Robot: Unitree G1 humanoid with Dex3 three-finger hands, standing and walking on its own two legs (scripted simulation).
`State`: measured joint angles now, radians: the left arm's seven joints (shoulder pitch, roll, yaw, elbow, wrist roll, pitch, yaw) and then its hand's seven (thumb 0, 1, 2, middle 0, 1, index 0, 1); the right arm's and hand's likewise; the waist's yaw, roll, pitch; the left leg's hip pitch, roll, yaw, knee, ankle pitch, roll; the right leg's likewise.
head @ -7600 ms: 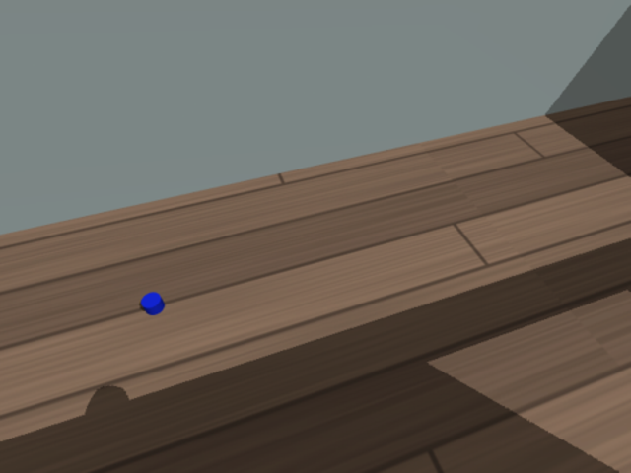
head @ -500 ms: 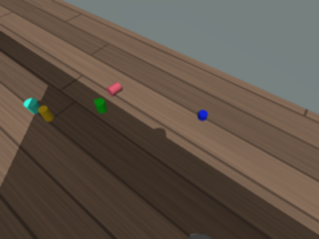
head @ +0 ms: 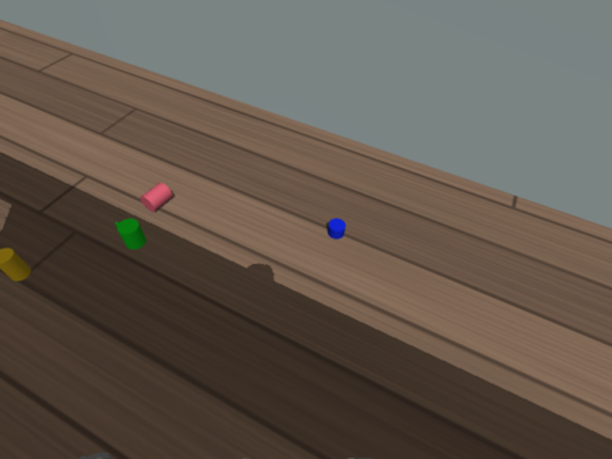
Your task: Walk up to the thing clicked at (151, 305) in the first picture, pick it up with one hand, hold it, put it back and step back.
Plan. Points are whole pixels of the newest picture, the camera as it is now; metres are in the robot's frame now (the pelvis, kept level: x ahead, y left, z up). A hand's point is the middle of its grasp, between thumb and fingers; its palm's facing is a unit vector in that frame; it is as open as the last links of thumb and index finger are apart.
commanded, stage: walk up
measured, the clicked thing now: (336, 228) +1.05 -0.14 -0.73
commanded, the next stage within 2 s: stand in 1.06 s
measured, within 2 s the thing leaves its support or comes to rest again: neither
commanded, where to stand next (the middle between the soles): +0.06 +0.01 m, yaw -8 degrees
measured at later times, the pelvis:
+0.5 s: pelvis +0.00 -0.03 +0.01, yaw -8 degrees
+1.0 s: pelvis +0.00 -0.02 +0.02, yaw -11 degrees
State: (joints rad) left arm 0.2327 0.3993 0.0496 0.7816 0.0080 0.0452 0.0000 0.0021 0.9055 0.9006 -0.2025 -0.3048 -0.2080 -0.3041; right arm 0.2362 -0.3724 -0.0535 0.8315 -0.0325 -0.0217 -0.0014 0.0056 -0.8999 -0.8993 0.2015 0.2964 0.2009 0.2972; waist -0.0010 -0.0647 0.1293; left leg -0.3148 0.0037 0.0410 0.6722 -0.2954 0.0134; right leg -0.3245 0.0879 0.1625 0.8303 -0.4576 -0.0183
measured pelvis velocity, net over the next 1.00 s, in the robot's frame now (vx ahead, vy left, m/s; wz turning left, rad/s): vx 0.00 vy -0.02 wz -0.18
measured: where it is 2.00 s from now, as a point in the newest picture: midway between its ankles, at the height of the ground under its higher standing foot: outside the picture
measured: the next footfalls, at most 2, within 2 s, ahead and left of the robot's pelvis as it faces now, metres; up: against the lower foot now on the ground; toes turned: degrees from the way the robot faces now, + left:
right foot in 0.28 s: +0.04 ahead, -0.16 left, +0.00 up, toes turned -4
left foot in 0.56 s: +0.06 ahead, +0.12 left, +0.00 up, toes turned -8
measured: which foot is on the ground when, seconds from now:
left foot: down 0.00-0.32, up 0.34-0.54, down 0.56-1.00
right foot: up 0.00-0.26, down 0.28-1.00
